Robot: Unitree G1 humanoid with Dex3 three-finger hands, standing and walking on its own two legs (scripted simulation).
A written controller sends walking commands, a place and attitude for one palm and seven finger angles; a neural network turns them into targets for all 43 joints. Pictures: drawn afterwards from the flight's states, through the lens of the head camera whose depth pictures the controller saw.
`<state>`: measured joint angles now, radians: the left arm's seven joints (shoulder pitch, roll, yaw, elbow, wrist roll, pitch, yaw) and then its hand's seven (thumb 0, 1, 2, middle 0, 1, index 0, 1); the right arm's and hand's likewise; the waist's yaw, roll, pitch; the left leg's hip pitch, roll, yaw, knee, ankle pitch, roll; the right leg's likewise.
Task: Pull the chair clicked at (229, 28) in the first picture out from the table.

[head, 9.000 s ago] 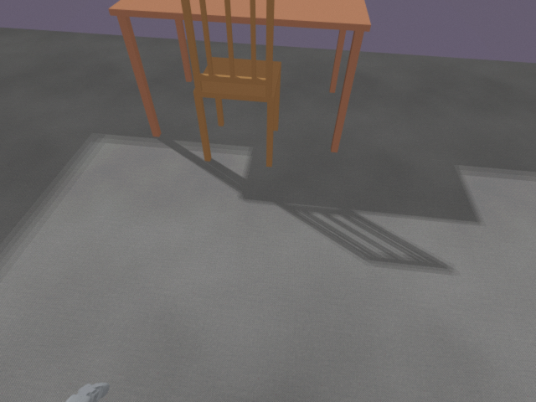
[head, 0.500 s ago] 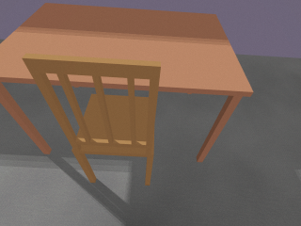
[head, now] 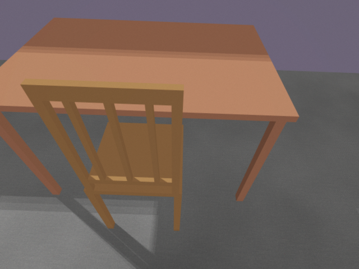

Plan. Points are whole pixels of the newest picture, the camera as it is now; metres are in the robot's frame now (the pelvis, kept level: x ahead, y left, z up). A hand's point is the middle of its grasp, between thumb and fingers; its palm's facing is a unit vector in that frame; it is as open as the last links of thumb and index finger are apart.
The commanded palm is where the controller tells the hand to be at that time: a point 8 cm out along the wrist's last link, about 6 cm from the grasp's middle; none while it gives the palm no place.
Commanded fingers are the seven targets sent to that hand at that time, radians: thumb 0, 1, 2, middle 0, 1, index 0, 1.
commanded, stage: come to a stop and stand still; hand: left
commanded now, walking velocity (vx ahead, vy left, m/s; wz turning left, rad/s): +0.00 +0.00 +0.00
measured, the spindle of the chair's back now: (121, 147) +0.46 +0.21 -0.06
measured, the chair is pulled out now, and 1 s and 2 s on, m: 0.00 0.00 0.00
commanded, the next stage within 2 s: look again from close up in 0.02 s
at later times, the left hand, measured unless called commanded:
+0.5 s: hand out of the picture -0.02 +0.15 -0.17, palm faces +0.02 -0.98 -0.20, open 7.4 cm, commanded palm none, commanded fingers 0.00 0.90 0.90 -0.20 -0.30 -0.20 -0.30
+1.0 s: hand out of the picture -0.02 +0.14 -0.17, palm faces +0.08 -0.98 -0.19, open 7.4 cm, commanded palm +0.10 +0.20 -0.07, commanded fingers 0.00 0.83 0.87 -0.19 -0.29 -0.19 -0.29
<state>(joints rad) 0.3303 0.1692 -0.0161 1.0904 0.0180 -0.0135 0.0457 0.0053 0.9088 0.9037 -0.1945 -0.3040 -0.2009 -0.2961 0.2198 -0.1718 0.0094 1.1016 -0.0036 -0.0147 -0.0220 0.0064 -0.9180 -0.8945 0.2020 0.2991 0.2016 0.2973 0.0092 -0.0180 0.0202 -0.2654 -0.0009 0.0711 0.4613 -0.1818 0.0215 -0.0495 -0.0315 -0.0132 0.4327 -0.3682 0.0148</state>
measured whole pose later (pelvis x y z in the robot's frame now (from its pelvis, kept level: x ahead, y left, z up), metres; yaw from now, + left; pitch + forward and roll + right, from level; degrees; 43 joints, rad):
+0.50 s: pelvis +0.01 -0.01 +0.00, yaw +0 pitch -1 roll +1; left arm 0.35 0.15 -0.02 1.10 0.02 -0.02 0.05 0.01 0.91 0.90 -0.19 -0.30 -0.20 -0.30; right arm 0.25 -0.16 0.02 1.13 0.00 -0.01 -0.03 0.01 -0.92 -0.89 0.20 0.30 0.20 0.30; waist 0.01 -0.02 0.03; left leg -0.24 0.01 0.06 0.43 -0.18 0.00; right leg -0.02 -0.01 -0.02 0.40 -0.36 -0.01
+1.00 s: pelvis +0.00 -0.02 +0.00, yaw +0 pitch -1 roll +0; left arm 0.41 0.14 -0.02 0.94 -0.02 0.03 0.05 0.01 0.91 0.90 -0.19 -0.30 -0.20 -0.30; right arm 0.27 -0.17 0.02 1.08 0.00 -0.02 -0.03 0.01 -0.92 -0.89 0.20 0.30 0.20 0.30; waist 0.01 0.00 0.04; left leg -0.26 0.03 0.05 0.47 -0.19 -0.01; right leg -0.02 0.01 -0.03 0.40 -0.36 -0.01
